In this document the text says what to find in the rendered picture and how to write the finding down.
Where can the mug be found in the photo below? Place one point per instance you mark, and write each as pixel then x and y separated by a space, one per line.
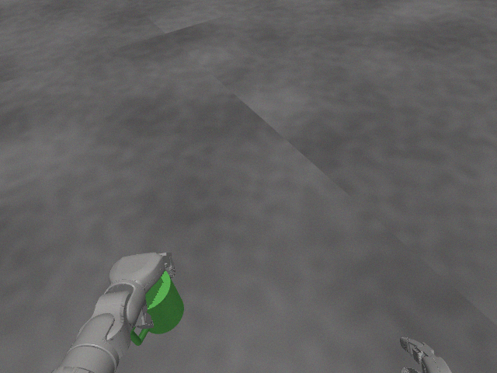
pixel 165 307

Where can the right robot hand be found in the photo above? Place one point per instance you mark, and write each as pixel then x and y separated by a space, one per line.
pixel 423 355

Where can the left robot arm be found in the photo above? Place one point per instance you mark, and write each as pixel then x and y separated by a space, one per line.
pixel 105 337

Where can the left robot hand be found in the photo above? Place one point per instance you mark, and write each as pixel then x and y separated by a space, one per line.
pixel 144 269

